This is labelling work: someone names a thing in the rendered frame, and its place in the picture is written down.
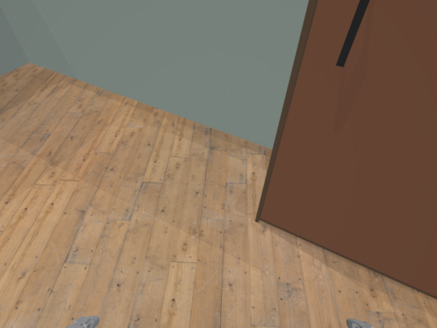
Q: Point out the handle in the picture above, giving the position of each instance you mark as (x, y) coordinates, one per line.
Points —
(360, 11)

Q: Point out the wardrobe door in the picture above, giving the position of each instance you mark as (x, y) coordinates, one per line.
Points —
(356, 169)

